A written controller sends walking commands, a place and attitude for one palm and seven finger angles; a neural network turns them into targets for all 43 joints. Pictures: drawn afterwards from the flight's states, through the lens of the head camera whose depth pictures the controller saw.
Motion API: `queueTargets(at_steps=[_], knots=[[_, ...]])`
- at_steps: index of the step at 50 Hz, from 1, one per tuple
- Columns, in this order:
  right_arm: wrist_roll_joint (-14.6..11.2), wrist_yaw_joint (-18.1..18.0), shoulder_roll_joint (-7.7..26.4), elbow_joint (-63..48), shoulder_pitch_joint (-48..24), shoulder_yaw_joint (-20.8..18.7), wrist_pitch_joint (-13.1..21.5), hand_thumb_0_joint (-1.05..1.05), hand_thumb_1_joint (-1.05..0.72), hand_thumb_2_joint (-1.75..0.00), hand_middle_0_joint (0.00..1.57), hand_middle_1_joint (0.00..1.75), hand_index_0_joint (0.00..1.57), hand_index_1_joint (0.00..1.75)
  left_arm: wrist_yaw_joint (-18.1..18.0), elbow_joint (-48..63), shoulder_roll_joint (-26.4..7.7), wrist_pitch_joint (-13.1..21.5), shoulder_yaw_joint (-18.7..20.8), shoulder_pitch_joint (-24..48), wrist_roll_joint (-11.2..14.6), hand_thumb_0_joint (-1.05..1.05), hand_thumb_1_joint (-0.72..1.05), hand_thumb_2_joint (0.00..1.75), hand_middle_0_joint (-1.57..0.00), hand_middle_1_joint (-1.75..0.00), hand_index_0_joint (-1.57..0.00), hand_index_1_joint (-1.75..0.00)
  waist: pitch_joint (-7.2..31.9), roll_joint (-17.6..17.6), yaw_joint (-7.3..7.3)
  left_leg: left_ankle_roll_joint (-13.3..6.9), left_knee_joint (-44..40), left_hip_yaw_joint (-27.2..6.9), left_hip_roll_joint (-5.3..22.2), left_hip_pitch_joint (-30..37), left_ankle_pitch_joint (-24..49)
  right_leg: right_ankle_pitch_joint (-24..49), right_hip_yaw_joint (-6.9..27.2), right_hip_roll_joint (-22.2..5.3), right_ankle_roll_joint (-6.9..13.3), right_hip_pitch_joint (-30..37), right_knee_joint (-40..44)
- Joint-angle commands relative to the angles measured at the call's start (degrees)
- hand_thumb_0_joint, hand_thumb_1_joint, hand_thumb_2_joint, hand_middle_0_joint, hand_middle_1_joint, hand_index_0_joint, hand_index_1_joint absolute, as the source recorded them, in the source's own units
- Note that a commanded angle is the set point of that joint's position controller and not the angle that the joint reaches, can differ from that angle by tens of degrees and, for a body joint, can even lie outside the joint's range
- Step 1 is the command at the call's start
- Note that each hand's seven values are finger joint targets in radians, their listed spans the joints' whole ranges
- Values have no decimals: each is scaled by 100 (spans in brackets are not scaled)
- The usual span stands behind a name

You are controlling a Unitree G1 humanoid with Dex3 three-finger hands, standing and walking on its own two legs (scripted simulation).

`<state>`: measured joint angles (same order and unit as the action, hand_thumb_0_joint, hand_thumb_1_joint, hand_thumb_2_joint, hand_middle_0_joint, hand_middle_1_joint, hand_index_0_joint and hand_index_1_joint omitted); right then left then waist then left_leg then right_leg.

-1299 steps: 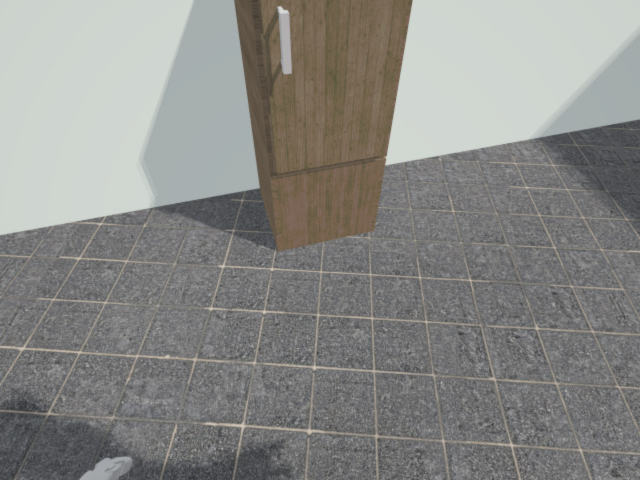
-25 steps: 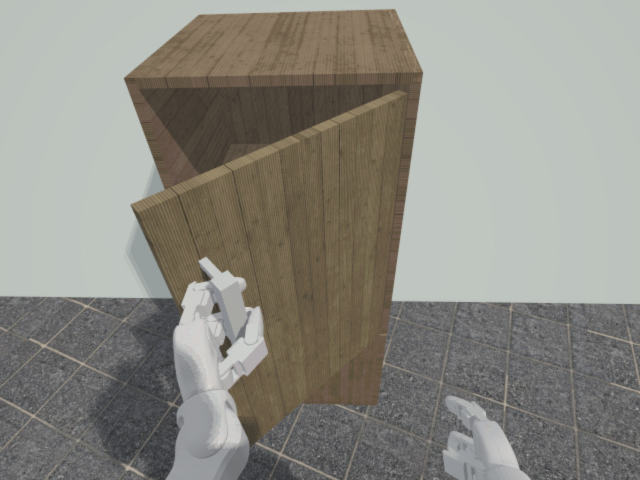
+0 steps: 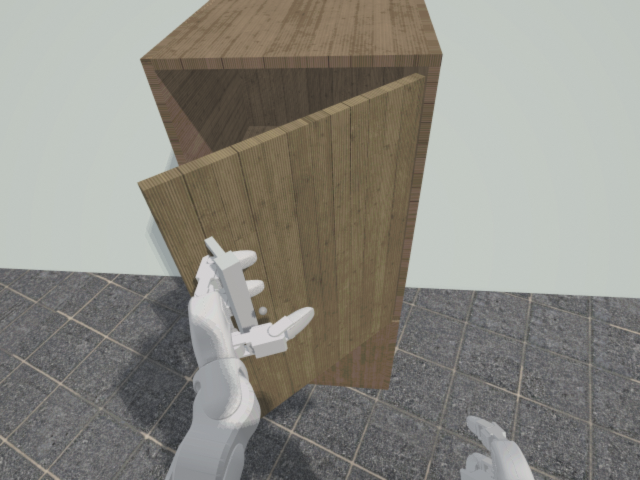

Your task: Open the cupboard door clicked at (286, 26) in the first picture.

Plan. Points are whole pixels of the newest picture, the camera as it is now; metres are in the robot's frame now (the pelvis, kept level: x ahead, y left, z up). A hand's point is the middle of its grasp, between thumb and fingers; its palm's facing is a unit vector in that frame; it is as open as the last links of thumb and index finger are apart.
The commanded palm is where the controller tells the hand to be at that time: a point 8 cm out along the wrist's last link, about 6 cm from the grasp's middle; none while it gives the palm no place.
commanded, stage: open thumb and fingers to let go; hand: left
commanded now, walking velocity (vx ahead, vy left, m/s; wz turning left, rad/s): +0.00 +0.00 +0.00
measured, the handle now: (232, 290) +0.32 +0.13 +0.10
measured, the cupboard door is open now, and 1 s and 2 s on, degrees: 43 45 45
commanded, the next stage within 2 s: slide the hand sideways off the handle in 0.38 s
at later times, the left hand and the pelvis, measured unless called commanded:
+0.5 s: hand (256, 312) +0.28 +0.09 +0.11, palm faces +0.26 -0.96 +0.01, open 14.4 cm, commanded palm +0.24 +0.14 +0.10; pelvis -0.01 +0.04 +0.00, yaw -1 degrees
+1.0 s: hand (249, 352) +0.24 +0.09 +0.10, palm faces -0.11 -0.99 +0.00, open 16.1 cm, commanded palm +0.21 +0.16 +0.10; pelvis -0.02 +0.04 +0.00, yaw -3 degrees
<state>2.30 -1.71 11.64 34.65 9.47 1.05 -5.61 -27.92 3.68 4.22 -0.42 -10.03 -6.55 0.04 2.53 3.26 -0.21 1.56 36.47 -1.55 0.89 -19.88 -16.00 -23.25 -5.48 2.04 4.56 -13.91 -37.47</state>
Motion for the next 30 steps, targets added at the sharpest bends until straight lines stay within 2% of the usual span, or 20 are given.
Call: queueTargets(at_steps=[1, 2, 5, 7, 11, 13, 18, 19, 20, 21, 24, 25, 26, 27, 28, 29, 30], knots=[[-33, -29, 363, -1018, -929, -111, 272, 0, -90, -90, 20, 30, 20, 30, -32, 1155, 98, 338, 22, 1270, -32, 0, -50, 30, -29, -115, -29, -115, 707, -1039, -34, -308, -6, 22, -185, 607, 771, 2241, 795, -549, -542, -194, 1061], [-27, -21, 356, -1066, -941, -109, 271, 0, -90, -90, 20, 30, 20, 30, -55, 1220, 130, 342, 13, 1210, -31, 0, -50, 30, -28, -110, -28, -110, 775, -998, -85, -306, -30, 26, -195, 611, 777, 2277, 776, -550, -548, -173, 1014], [-32, 9, 355, -1093, -965, -107, 241, 0, -90, -90, 20, 30, 20, 30, -134, 1214, 306, 293, -186, 1301, -132, 0, -50, 30, -26, -95, -26, -95, 743, -956, -40, -317, -24, 46, -184, 699, 823, 2131, 622, -471, -483, -294, 949], [-32, 23, 361, -1091, -981, -119, 209, 0, -90, -90, 20, 30, 20, 30, -220, 1189, 277, 242, -174, 1327, -201, 0, -50, 30, -24, -85, -24, -85, 746, -877, -49, -316, -20, 47, -163, 740, 853, 1996, 557, -426, -434, -353, 912], [-31, 79, 348, -1109, -960, -133, 166, 0, -90, -90, 20, 30, 20, 30, -341, 1175, 454, 135, -364, 1319, -328, 0, -50, 30, -21, -65, -21, -65, 829, -765, -56, -312, -12, 30, -120, 818, 964, 1824, 400, -312, -337, -437, 782], [-39, 105, 339, -1148, -990, -127, 127, 0, -90, -90, 20, 30, 20, 30, -367, 1259, 552, 77, -437, 1299, -300, 0, -50, 30, -19, -55, -19, -55, 931, -662, -84, -294, -40, 35, -102, 815, 990, 1788, 341, -282, -310, -408, 695], [-55, 146, 340, -1156, -1071, -113, 63, 0, -90, -90, 20, 30, 20, 30, -425, 1300, 648, -78, -497, 1352, -267, 0, -50, 30, -15, -30, -15, -30, 866, -667, -81, -271, -47, -23, -60, 772, 974, 1597, 242, -214, -255, -488, 623], [-58, 153, 331, -1160, -1109, -111, 54, 0, -90, -90, 20, 30, 20, 30, -442, 1291, 674, -107, -498, 1355, -263, 0, -50, 30, -15, -30, -15, -30, 886, -611, -96, -270, -35, -15, -58, 784, 947, 1526, 226, -200, -246, -523, 619], [-62, 155, 337, -1140, -1134, -95, 48, 0, -90, -90, 20, 30, 20, 30, -467, 1249, 650, -130, -499, 1485, -269, 0, -50, 30, -15, -30, -15, -30, 791, -648, -52, -269, -26, -31, -55, 756, 865, 1400, 235, -203, -245, -598, 659], [-68, 160, 333, -1114, -1145, -92, 31, 0, -90, -90, 20, 30, 20, 30, -486, 1157, 658, -175, -472, 1512, -274, 0, -50, 30, -15, -30, -15, -30, 715, -554, -93, -254, -73, -67, -47, 723, 787, 1233, 205, -191, -223, -618, 657], [-52, 182, 331, -1088, -1216, -85, 24, 0, -90, -90, 20, 30, 20, 30, -575, 1174, 731, -236, -505, 1699, -304, 0, -50, 30, -15, -30, -15, -30, 822, -508, -84, -244, -64, -85, -42, 715, 712, 1067, 182, -171, -203, -698, 590], [-53, 246, 557, -1010, -691, -93, -34, 0, -90, -90, 20, 30, 20, 30, 701, 1162, 182, 84, -1611, 1527, -767, 0, -50, 30, -15, -30, -15, -30, 452, -872, 478, -327, -134, -103, -75, 873, 895, 1478, 390, -179, -276, -956, 525], [-149, 187, 529, -1201, -576, -182, -56, 0, -90, -90, 20, 30, 20, 30, 1407, 1516, -285, 388, -1115, 1735, -483, 0, -50, 30, -15, -30, -15, -30, 1018, -681, 268, -352, -125, -71, -58, 898, 1041, 1783, 391, -190, -243, -708, 388], [-167, 113, 496, -1270, -617, -126, -24, 0, -90, -90, 20, 30, 20, 30, 1817, 1542, -559, 601, -964, 1649, -365, 0, -50, 30, -15, -30, -15, -30, 1184, -507, 141, -369, -118, -39, -92, 915, 1121, 1983, 421, -197, -224, -547, 307], [-192, 63, 477, -1353, -656, -93, 20, 0, -90, -90, 20, 30, 20, 30, 2165, 1659, -650, 738, -940, 1692, -244, 0, -50, 30, -15, -30, -15, -30, 1290, -279, 127, -366, -117, -17, -102, 983, 1071, 1942, 409, -208, -216, -533, 317], [-231, 37, 465, -1378, -634, -52, 85, 0, -90, -90, 20, 30, 20, 30, 2523, 1543, -644, 817, -971, 1710, -55, 0, -50, 30, -15, -30, -15, -30, 1137, -342, 216, -375, -105, -39, -112, 972, 946, 1798, 378, -199, -224, -646, 358], [-269, 0, 452, -1465, -654, -13, 150, 0, -90, -90, 20, 30, 20, 30, 2750, 1424, -621, 818, -821, 1573, 175, 0, -50, 30, -15, -30, -15, -30, 1008, -403, 155, -366, -156, -54, -98, 899, 719, 1534, 337, -164, -232, -689, 414]])
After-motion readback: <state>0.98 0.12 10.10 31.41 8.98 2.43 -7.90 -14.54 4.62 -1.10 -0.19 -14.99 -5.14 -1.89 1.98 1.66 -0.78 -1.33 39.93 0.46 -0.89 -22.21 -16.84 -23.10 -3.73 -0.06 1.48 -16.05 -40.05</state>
